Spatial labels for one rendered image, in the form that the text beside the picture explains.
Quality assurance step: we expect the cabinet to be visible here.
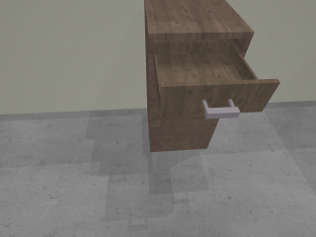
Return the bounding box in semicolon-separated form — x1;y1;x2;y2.
144;0;255;152

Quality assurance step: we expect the handle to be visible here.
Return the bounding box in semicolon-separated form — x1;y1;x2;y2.
202;99;241;119

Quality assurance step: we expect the drawer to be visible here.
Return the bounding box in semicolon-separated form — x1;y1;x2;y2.
153;41;280;117

